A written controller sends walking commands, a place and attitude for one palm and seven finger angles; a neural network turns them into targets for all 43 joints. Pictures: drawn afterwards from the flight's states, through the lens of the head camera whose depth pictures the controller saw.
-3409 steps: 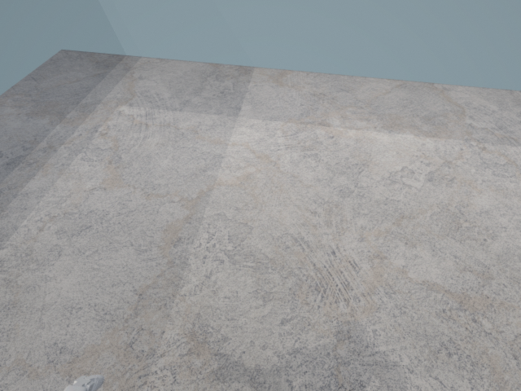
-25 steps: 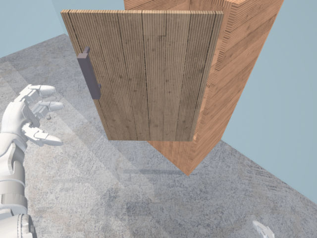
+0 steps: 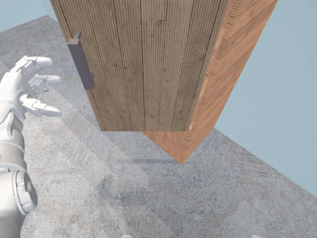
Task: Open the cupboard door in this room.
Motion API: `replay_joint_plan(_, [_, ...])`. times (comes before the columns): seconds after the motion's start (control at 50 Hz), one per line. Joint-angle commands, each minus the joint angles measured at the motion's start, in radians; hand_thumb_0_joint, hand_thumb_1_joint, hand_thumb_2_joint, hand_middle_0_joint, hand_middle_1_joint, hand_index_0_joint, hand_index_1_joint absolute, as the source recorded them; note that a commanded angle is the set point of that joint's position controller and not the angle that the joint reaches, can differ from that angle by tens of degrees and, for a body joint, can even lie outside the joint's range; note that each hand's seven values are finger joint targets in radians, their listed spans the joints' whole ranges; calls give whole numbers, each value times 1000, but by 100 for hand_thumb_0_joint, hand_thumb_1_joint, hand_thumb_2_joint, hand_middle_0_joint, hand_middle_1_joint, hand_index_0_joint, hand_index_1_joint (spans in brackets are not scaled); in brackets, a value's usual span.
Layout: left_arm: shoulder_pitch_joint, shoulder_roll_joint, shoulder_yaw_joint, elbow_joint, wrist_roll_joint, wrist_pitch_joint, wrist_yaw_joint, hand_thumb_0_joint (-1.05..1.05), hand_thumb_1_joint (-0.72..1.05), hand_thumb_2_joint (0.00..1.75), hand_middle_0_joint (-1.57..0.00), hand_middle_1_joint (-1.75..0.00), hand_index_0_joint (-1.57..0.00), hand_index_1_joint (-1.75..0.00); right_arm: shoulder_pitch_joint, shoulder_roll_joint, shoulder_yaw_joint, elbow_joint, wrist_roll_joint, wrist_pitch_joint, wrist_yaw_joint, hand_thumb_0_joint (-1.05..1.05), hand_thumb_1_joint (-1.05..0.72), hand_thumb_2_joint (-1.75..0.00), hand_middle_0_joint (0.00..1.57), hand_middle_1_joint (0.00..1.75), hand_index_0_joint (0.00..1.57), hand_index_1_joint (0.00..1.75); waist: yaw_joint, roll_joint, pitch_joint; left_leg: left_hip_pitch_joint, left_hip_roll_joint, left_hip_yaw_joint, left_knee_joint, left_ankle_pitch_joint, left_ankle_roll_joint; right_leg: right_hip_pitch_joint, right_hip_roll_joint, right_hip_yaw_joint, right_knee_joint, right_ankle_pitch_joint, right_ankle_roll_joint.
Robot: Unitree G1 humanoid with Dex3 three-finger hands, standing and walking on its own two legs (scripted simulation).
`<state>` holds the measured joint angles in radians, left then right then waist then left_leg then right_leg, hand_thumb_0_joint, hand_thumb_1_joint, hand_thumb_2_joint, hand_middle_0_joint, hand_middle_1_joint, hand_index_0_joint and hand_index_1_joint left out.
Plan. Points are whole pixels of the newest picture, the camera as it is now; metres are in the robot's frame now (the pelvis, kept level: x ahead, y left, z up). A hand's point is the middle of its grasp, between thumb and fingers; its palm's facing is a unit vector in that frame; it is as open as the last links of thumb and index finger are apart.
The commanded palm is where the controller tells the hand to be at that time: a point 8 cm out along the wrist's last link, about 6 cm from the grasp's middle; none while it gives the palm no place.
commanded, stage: move the hooked fingers beside the handle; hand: left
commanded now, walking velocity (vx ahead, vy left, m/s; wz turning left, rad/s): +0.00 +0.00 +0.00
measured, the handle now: (84, 61) +0.56 +0.21 +0.11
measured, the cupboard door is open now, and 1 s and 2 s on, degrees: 43 43 43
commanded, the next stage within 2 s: slide the fingers in behind the handle in 1.50 s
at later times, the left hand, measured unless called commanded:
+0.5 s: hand (52, 67) +0.52 +0.27 +0.12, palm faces +0.00 -1.00 +0.00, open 14.0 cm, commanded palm +0.50 +0.33 +0.12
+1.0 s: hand (52, 69) +0.52 +0.27 +0.12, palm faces -0.01 -1.00 +0.01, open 14.0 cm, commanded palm +0.50 +0.32 +0.11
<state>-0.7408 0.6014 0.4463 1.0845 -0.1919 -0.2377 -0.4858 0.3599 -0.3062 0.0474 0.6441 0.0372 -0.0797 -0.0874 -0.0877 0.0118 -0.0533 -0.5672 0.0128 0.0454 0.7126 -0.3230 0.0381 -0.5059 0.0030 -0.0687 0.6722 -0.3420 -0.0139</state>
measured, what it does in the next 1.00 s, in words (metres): stands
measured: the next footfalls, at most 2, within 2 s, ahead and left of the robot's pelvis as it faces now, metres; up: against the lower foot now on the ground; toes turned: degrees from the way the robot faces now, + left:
none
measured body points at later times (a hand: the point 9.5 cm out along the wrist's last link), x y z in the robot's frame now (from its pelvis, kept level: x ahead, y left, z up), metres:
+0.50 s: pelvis +0.01 +0.00 -0.01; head +0.13 +0.02 +0.42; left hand +0.52 +0.33 +0.13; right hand -0.02 -0.28 -0.10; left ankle +0.02 +0.09 -0.72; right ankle -0.01 -0.11 -0.72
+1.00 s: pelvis +0.03 +0.01 -0.01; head +0.14 +0.03 +0.43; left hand +0.51 +0.33 +0.12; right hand +0.02 -0.27 -0.11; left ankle +0.02 +0.09 -0.72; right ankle -0.01 -0.11 -0.72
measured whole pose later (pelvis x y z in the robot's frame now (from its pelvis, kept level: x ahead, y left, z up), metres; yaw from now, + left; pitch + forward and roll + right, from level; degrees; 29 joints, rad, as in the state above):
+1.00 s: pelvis +0.03 +0.01 -0.01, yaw -1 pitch +18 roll -3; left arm -0.92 0.73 0.50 1.19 -0.13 -0.24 -0.49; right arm 0.41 -0.29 0.04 0.61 0.01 0.10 -0.05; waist -0.15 0.02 -0.09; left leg -0.73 0.04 0.04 0.81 -0.39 0.04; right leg -0.64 0.03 -0.07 0.70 -0.37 -0.01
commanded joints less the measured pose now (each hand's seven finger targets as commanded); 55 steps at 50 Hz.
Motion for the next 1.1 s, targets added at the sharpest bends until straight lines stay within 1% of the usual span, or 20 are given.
replay_joint_plan(0.0, [-503,371,63,-157,-4,-77,15,0,-50,30,-30,-120,-30,-120,103,-182,-64,-71,1,-6,-12,0,-90,-90,20,30,20,30,-22,86,-324,252,2,-94,-57,255,2,-6,27,42,-66,235,-11])
replay_joint_plan(0.04, [-533,412,79,-145,13,-88,15,0,-50,30,-30,-120,-30,-120,119,-185,-64,-66,-2,4,-11,0,-90,-90,20,30,20,30,-30,117,-376,270,5,-96,-45,266,0,-11,28,47,-60,240,-8])
replay_joint_plan(0.1, [-543,440,96,-96,12,-96,3,0,-50,30,-30,-120,-30,-120,140,-190,-66,-62,-4,19,-12,0,-90,-90,20,30,20,30,-35,86,-379,245,8,-96,-26,290,3,-10,35,45,-47,261,-10])
replay_joint_plan(0.24, [-602,489,94,-32,35,-76,-24,0,-50,30,-30,-120,-30,-120,194,-202,-66,-55,-8,60,-10,0,-90,-90,20,30,20,30,-55,136,-417,248,13,-101,1,329,1,-67,42,43,-34,268,-5])
replay_joint_plan(0.28, [-630,477,77,-21,39,-69,-25,0,-50,30,-30,-120,-30,-120,208,-202,-66,-49,-10,70,-9,0,-90,-90,20,30,20,30,-73,127,-405,238,15,-100,8,328,4,-86,42,42,-38,266,0])
replay_joint_plan(0.32, [-638,536,121,-21,40,-71,-24,0,-50,30,-30,-120,-30,-120,225,-206,-69,-48,-12,83,-8,0,-90,-90,20,30,20,30,-63,139,-449,246,15,-98,19,363,4,-68,46,45,-30,296,-2])
replay_joint_plan(0.38, [-665,548,110,-13,63,-64,-24,0,-50,30,-30,-120,-30,-120,241,-205,-68,-44,-16,100,-6,0,-90,-90,20,30,20,30,-76,164,-447,244,18,-99,32,391,4,-88,47,43,-24,311,0])
replay_joint_plan(0.42, [-657,570,132,-46,62,-72,-23,0,-50,30,-30,-120,-30,-120,253,-204,-69,-52,-20,113,-3,0,-90,-90,20,30,20,30,-59,207,-504,295,21,-105,41,480,-6,-85,53,38,-12,350,-4])
replay_joint_plan(0.46, [-645,536,113,-14,62,-62,-25,0,-50,30,-30,-120,-30,-120,259,-201,-71,-49,-22,122,3,0,-90,-90,20,30,20,30,-72,186,-474,291,25,-104,48,477,-4,-107,57,33,-18,346,-1])
replay_joint_plan(0.48, [-645,561,128,8,64,-55,-24,0,-50,30,-30,-120,-30,-120,264,-206,-70,-50,-22,129,3,0,-90,-90,20,30,20,30,-73,157,-457,259,25,-103,47,457,0,-98,57,34,-19,345,1])
replay_joint_plan(0.54, [-688,593,132,-3,78,-46,-24,0,-50,30,-30,-120,-30,-120,274,-208,-69,-54,-22,143,1,0,-90,-90,20,30,20,30,-80,185,-473,257,23,-101,53,474,2,-97,57,37,-14,364,2])
replay_joint_plan(0.64, [-581,578,152,-31,64,-53,-33,0,-50,30,-30,-120,-30,-120,279,-203,-74,-76,-27,157,13,0,-90,-90,20,30,20,30,-51,199,-525,303,29,-99,66,588,-7,-79,63,32,-2,423,0])
replay_joint_plan(0.7, [-570,551,147,-28,47,-53,-41,0,-50,30,-30,-120,-30,-120,270,-201,-76,-82,-26,166,17,0,-90,-90,20,30,20,30,-57,160,-476,277,28,-96,65,574,-1,-77,68,26,-2,424,-2])
replay_joint_plan(0.76, [-572,549,152,-79,45,-58,-41,0,-50,30,-30,-120,-30,-120,264,-199,-81,-86,-24,170,21,0,-90,-90,20,30,20,30,-52,199,-509,315,30,-100,68,589,-6,-89,66,27,-3,414,0])
replay_joint_plan(0.82, [-599,508,129,-122,33,-71,-32,0,-50,30,-30,-120,-30,-120,256,-192,-80,-82,-24,173,24,0,-90,-90,20,30,20,30,-57,223,-511,365,35,-112,72,638,-14,-113,70,23,-4,407,-2])
replay_joint_plan(0.88, [-617,411,55,-105,31,-63,-23,0,-50,30,-30,-120,-30,-120,243,-186,-80,-70,-21,171,24,0,-90,-90,20,30,20,30,-82,191,-459,357,38,-120,62,566,-13,-152,68,16,-16,349,0])
replay_joint_plan(0.92, [-631,440,85,-140,25,-70,-10,0,-50,30,-30,-120,-30,-120,242,-189,-81,-66,-23,168,21,0,-90,-90,20,30,20,30,-66,242,-498,397,40,-128,63,617,-23,-149,66,16,-9,357,-5])
replay_joint_plan(0.96, [-598,438,92,-116,25,-64,0,0,-50,30,-30,-120,-30,-120,234,-185,-78,-68,-23,165,24,0,-90,-90,20,30,20,30,-61,187,-496,366,36,-122,64,595,-17,-119,65,19,-9,374,-2])
replay_joint_plan(1.0, [-591,456,97,-64,28,-57,8,0,-50,30,-30,-120,-30,-120,224,-188,-70,-74,-19,166,21,0,-90,-90,20,30,20,30,-63,149,-432,286,27,-109,56,521,-5,-94,62,21,-9,375,-5])
replay_joint_plan(1.08, [-621,490,96,-52,55,-68,24,0,-50,30,-30,-120,-30,-120,209,-188,-66,-84,-14,162,17,0,-90,-90,20,30,20,30,-70,159,-420,247,21,-101,51,423,-2,-89,57,32,-9,342,-2])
